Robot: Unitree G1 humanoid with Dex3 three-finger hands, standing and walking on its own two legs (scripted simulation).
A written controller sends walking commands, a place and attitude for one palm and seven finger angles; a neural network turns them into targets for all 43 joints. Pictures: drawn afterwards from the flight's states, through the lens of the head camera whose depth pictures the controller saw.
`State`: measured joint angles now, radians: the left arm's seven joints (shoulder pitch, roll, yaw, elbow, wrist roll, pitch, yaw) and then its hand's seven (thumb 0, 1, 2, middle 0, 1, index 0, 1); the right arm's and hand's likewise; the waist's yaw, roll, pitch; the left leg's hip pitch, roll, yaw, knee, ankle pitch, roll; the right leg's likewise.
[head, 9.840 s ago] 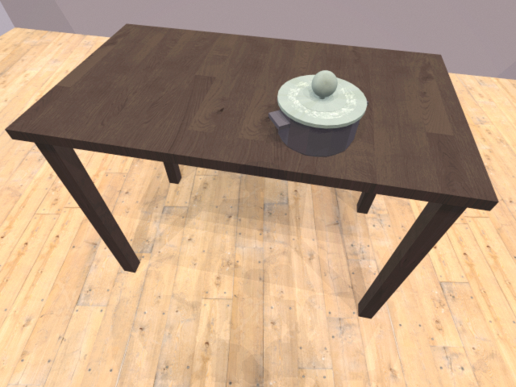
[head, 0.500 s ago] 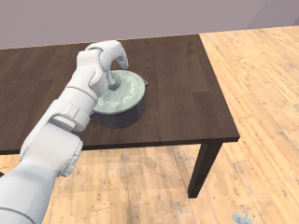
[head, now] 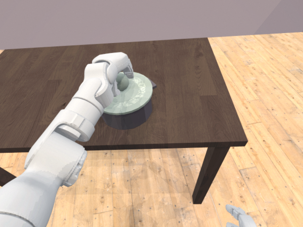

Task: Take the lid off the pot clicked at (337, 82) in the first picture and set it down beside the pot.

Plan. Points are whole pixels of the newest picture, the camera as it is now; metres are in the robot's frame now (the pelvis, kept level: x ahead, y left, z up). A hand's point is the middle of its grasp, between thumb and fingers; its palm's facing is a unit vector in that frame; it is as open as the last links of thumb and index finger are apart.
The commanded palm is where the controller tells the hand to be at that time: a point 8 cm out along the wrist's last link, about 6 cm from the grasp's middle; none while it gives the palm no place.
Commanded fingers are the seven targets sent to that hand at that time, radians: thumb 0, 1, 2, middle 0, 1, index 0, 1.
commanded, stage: lower the open fingers around the knob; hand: left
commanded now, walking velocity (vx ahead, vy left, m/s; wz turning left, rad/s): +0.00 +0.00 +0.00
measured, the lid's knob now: (120, 82) +0.50 +0.10 +0.13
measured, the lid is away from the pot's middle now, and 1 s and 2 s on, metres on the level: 0.00 0.00 0.01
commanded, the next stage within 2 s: close the fingers and squeeze the knob in 0.20 s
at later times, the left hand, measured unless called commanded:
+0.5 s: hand (121, 83) +0.47 +0.09 +0.14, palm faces -0.36 -0.06 -0.93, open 10.1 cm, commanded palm +0.46 +0.10 +0.21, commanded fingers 0.00 -0.06 1.09 -0.57 -0.74 -0.57 -0.74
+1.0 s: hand (117, 84) +0.47 +0.10 +0.14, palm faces -0.36 -0.07 -0.93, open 8.2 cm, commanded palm +0.46 +0.11 +0.21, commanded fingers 0.00 0.24 0.92 -0.68 -0.99 -0.68 -0.99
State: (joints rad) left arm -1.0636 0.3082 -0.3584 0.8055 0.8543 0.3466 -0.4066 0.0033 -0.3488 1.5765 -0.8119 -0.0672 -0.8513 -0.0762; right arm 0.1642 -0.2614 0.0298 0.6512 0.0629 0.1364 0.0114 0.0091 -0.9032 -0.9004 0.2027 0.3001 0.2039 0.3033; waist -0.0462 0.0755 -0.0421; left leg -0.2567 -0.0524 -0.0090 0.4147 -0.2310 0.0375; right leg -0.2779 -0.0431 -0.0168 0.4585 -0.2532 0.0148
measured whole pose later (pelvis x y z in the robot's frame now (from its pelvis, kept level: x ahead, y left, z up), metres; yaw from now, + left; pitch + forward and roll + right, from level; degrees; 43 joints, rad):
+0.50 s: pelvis +0.00 +0.00 +0.00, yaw -1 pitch +5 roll +1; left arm -1.09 0.30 -0.34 0.88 0.85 0.31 -0.38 0.00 -0.20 1.26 -0.67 -0.42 -0.69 -0.42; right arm 0.22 -0.27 0.02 0.70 0.06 0.12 0.00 0.01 -0.90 -0.90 0.20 0.30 0.20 0.30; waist -0.07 0.07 -0.03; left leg -0.26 -0.05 0.00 0.40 -0.23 0.04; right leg -0.29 -0.04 -0.01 0.45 -0.25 0.02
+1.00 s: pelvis +0.01 +0.00 +0.00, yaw +0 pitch +5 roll +0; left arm -1.07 0.31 -0.34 0.85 0.86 0.32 -0.39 0.00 0.11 1.00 -0.63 -0.92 -0.63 -0.91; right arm 0.18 -0.27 0.02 0.67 0.06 0.13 0.00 0.01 -0.90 -0.90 0.20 0.30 0.20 0.30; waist -0.06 0.07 -0.04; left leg -0.26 -0.05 -0.01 0.41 -0.24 0.04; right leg -0.28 -0.04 -0.01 0.44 -0.25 0.02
